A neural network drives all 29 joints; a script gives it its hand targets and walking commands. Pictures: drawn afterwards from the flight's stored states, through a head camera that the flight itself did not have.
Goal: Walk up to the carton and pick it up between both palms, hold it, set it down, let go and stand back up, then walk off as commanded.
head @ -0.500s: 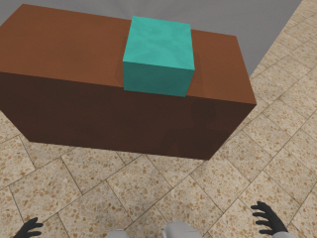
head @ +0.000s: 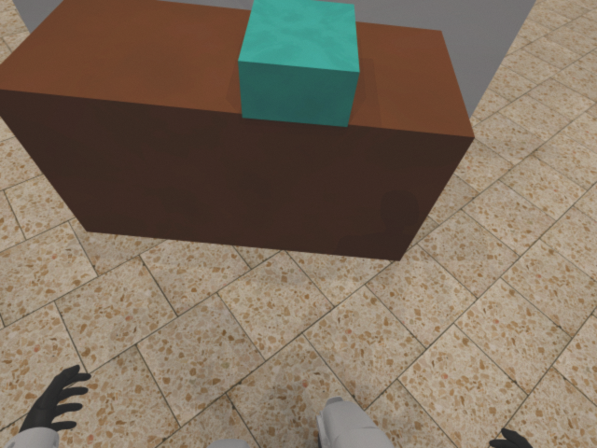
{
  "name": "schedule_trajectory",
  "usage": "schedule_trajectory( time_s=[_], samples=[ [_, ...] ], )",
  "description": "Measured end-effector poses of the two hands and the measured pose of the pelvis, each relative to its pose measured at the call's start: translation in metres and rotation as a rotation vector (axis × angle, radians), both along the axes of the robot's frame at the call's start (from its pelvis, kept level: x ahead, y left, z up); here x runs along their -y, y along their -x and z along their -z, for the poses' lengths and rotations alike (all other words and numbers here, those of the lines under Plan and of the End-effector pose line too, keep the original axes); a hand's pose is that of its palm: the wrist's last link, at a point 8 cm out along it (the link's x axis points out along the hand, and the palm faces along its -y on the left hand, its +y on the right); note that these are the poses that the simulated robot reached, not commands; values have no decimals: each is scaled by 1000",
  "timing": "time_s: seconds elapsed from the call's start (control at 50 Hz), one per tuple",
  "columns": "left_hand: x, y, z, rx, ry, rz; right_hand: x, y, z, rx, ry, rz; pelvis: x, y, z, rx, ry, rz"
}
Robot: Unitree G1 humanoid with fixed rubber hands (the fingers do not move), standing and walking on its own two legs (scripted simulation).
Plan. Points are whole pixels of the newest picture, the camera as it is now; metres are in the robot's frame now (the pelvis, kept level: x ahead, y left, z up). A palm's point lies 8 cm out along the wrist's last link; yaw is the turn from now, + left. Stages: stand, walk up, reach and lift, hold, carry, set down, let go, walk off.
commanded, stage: walk off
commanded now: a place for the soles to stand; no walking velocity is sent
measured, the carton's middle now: (300, 59) +0.96 -0.03 -0.04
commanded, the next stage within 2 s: none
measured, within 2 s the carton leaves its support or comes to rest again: neither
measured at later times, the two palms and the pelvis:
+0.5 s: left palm out of the picture -0.02 +0.32 -0.06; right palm out of the picture -0.07 -0.34 -0.09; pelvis -0.18 -0.01 +0.00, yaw -1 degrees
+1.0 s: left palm out of the picture -0.24 +0.32 -0.08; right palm out of the picture -0.23 -0.32 -0.07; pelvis -0.32 +0.01 +0.02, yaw -3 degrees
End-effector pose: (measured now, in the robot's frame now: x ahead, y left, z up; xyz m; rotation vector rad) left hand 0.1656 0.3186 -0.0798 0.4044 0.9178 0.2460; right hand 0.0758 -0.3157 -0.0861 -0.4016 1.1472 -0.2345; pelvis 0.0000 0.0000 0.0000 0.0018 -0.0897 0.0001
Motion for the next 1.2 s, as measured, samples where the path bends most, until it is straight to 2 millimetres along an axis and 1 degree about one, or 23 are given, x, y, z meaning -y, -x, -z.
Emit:
schedule_trajectory(
  time_s=[0.08, 0.16, 0.22, 0.26, 0.3, 0.34, 0.38, 0.48, 0.54, 0.58, 0.62, 0.66, 0.72, 0.76, 0.84, 0.88, 0.92, 0.96, 0.98, 1.06, 1.14, 1.2],
  samples=[
    [8, 35, 8, -48, 41, 2, -6, 18, -17, 26, 10, -18, 4, 25, -10, 0, 19, -8],
    [15, 78, 16, -131, 53, 2, 2, 25, -25, 67, 30, -27, 8, 51, -13, -13, 32, 2],
    [18, 109, 17, -161, 43, -7, 14, 33, -25, 97, 35, -30, 14, 71, -10, -18, 30, 19],
    [18, 127, 16, -161, 22, -13, 24, 40, -19, 114, 33, -29, 19, 86, -5, -17, 25, 32],
    [20, 145, 12, -161, 8, -15, 33, 50, -14, 125, 30, -18, 20, 102, -4, 0, 47, 31],
    [19, 160, 5, -148, -8, -13, 38, 64, -11, 128, 32, 7, 20, 114, -3, 5, 41, 38],
    [16, 169, -3, -118, -22, -17, 39, 81, -8, 123, 27, 17, 17, 128, -3, 10, 33, 39],
    [5, 179, -16, -24, -54, 4, 25, 134, 2, 82, -2, 20, 9, 166, -1, 6, 14, 27],
    [-3, 192, -15, 17, -53, 24, 15, 168, 7, 56, -4, 18, 0, 194, 4, 1, 12, 9],
    [-9, 206, -8, 30, -34, 23, 6, 193, 9, 40, 1, 22, -8, 215, 8, 8, -11, 6],
    [-12, 227, -2, 15, -7, 2, -4, 219, 6, 30, -6, 20, -13, 232, 5, 27, -40, 25],
    [-13, 251, 1, -5, 10, -20, -12, 241, 0, 35, -8, 14, -15, 246, -1, 40, -18, 15],
    [-11, 287, 6, -49, 43, -23, -19, 265, -12, 44, -7, 16, -12, 265, -8, 44, -6, 7],
    [-8, 314, 12, -95, 62, -27, -19, 273, -17, 57, -2, 11, -10, 276, -11, 35, -3, 15],
    [-3, 365, 19, -173, 67, -38, -9, 275, -20, 132, -4, 10, -5, 295, -9, 16, -16, 53],
    [3, 386, 17, -195, 67, -45, -3, 277, -21, 165, -7, 16, -4, 305, -10, 32, 15, 60],
    [6, 402, 11, -191, 69, -48, 2, 284, -21, 183, -20, 35, -4, 312, -13, 33, 26, 57],
    [6, 410, 5, -172, 65, -49, 4, 293, -20, 184, -28, 47, -7, 317, -15, 32, 28, 54],
    [5, 411, 2, -155, 63, -50, 4, 299, -18, 179, -29, 49, -8, 319, -15, 34, 29, 52],
    [-2, 399, -9, -76, 64, -43, -5, 328, -11, 137, -40, 43, -14, 330, -17, 50, 13, 44],
    [-7, 385, -20, -21, 58, -11, -17, 356, -9, 106, -62, 52, -15, 341, -20, 45, -12, 57],
    [-10, 383, -24, -5, 39, 14, -18, 370, -9, 92, -65, 53, -12, 350, -20, 43, -20, 63]
  ],
)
